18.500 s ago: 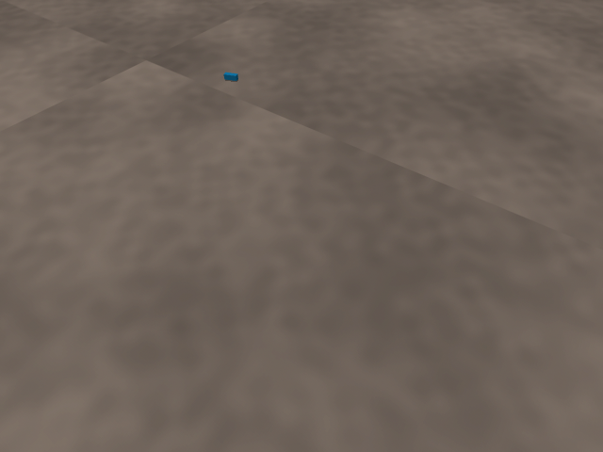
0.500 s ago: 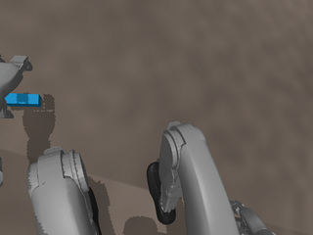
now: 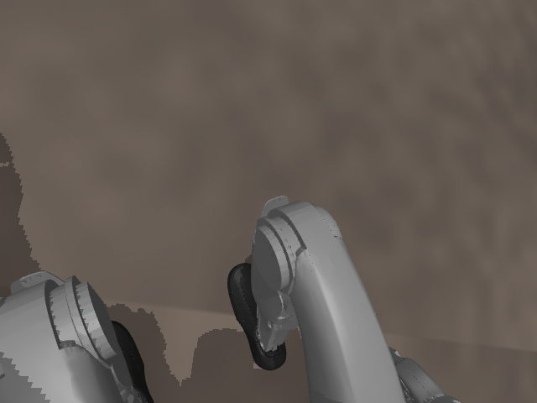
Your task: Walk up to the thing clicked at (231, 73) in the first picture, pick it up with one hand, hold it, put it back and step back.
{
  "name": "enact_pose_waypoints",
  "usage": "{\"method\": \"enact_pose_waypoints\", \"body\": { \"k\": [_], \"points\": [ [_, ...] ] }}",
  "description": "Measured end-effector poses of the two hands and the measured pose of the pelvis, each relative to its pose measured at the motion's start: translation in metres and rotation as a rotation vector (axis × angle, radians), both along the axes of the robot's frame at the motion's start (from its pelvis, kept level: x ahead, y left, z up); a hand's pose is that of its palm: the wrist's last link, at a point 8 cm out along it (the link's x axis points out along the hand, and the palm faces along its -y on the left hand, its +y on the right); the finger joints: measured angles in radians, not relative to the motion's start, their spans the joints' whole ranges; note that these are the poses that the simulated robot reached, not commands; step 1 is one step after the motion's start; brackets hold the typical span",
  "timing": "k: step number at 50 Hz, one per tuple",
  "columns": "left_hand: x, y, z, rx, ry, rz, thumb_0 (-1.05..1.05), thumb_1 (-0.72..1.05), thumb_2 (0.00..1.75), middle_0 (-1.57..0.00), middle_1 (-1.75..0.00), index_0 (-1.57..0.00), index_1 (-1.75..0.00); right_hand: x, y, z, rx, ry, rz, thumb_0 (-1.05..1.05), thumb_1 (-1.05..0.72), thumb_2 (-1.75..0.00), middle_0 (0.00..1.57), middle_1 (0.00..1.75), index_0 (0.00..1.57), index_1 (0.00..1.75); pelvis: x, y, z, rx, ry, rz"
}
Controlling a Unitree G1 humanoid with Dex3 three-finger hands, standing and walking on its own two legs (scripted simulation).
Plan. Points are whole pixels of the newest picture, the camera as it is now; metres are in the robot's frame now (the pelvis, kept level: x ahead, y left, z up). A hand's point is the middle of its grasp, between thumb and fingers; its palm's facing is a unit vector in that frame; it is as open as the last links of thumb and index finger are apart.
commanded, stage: rest palm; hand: left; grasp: from above
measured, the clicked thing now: out of the picture +0.47 +0.30 -0.28
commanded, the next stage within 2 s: close in 1.54 s
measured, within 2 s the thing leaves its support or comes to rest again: neither
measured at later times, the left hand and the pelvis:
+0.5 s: hand out of the picture +0.44 +0.29 -0.23, palm faces -0.46 -0.01 -0.89, open 14.3 cm; pelvis +0.00 +0.01 +0.00, yaw -2 degrees
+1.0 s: hand out of the picture +0.45 +0.30 -0.25, palm faces -0.52 -0.07 -0.85, open 14.4 cm; pelvis +0.00 +0.00 +0.00, yaw -2 degrees
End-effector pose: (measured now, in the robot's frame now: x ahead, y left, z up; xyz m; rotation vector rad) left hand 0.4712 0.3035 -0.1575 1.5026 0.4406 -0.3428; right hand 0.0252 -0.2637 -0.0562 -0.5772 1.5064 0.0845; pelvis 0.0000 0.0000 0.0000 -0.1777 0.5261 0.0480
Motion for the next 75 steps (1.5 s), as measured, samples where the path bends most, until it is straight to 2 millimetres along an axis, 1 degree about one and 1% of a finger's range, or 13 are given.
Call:
{"method": "enact_pose_waypoints", "body": {
  "k": [5,15,23,29,35,45,49,53,58,65,71,75],
  "points": [
    [-0.001,0.004,-0.008,-0.009,0.012,0.015,0.00,-0.52,1.02,-0.10,-0.91,-0.08,-0.93,0.002,0.002,0.002,0.002,0.013,0.017,0.01,-0.91,-0.90,0.20,0.30,0.20,0.30,0.002,0.001,-0.001,-0.010,-0.008,-0.007],
    [-0.015,0.006,-0.015,-0.043,0.024,-0.029,0.00,-0.54,1.04,-0.09,-0.91,-0.07,-0.93,0.013,0.010,0.004,0.008,-0.003,0.073,0.00,-0.91,-0.90,0.20,0.30,0.20,0.30,0.000,0.004,-0.001,-0.029,-0.041,-0.011],
    [-0.020,-0.006,-0.014,-0.036,-0.018,-0.115,0.00,-0.54,1.04,-0.09,-0.91,-0.06,-0.93,0.024,0.013,0.006,0.012,-0.035,0.119,0.00,-0.91,-0.90,0.20,0.30,0.20,0.30,-0.002,0.007,-0.001,-0.044,-0.048,-0.015],
    [-0.021,-0.016,-0.015,-0.009,-0.044,-0.121,0.00,-0.54,1.04,-0.09,-0.90,-0.06,-0.93,0.030,0.013,0.009,0.032,-0.064,0.146,0.00,-0.91,-0.90,0.20,0.30,0.20,0.30,-0.002,0.008,0.000,-0.047,-0.046,-0.017],
    [-0.017,-0.019,-0.019,0.005,-0.052,-0.066,0.00,-0.54,1.04,-0.09,-0.90,-0.07,-0.93,0.029,0.010,0.011,0.054,-0.078,0.159,0.00,-0.91,-0.90,0.20,0.30,0.20,0.30,-0.004,0.007,0.000,-0.041,-0.047,-0.018],
    [-0.011,-0.005,-0.030,0.005,0.017,0.048,0.00,-0.54,1.03,-0.09,-0.92,-0.06,-0.94,0.016,0.004,0.010,0.049,-0.034,0.125,0.01,-0.91,-0.91,0.20,0.30,0.20,0.30,-0.002,0.004,-0.001,-0.035,-0.044,-0.020],
    [-0.011,-0.003,-0.034,-0.014,0.043,0.033,0.00,-0.55,1.03,-0.09,-0.92,-0.06,-0.95,0.010,0.008,0.009,0.055,0.000,0.118,0.01,-0.91,-0.91,0.20,0.30,0.20,0.30,-0.002,0.004,-0.001,-0.038,-0.050,-0.020],
    [-0.012,-0.006,-0.035,-0.040,0.045,-0.014,0.00,-0.55,1.04,-0.09,-0.92,-0.06,-0.95,0.007,0.015,0.007,0.058,0.018,0.119,0.01,-0.91,-0.91,0.20,0.30,0.20,0.30,-0.002,0.004,-0.001,-0.044,-0.060,-0.022],
    [-0.015,-0.013,-0.031,-0.055,0.005,-0.089,0.00,-0.54,1.04,-0.09,-0.92,-0.06,-0.94,0.012,0.020,0.007,0.056,0.013,0.140,0.01,-0.91,-0.91,0.20,0.30,0.20,0.30,-0.002,0.006,0.000,-0.055,-0.067,-0.027],
    [-0.019,-0.018,-0.023,-0.024,-0.055,-0.130,0.00,-0.53,1.04,-0.10,-0.90,-0.06,-0.93,0.023,0.020,0.012,0.047,-0.032,0.176,0.01,-0.91,-0.90,0.20,0.30,0.20,0.30,-0.004,0.010,0.002,-0.067,-0.065,-0.030],
    [-0.018,-0.016,-0.025,0.009,-0.062,-0.080,0.00,-0.52,1.03,-0.11,-0.89,-0.07,-0.92,0.029,0.017,0.018,0.047,-0.077,0.193,0.00,-0.91,-0.90,0.20,0.30,0.20,0.30,-0.007,0.011,0.001,-0.064,-0.063,-0.030],
    [-0.014,-0.008,-0.028,0.012,-0.056,-0.005,0.00,-0.51,1.01,-0.11,-0.89,-0.08,-0.91,0.028,0.012,0.021,0.048,-0.077,0.194,0.00,-0.91,-0.90,0.20,0.30,0.20,0.30,-0.007,0.009,0.001,-0.057,-0.057,-0.026]
  ]
}}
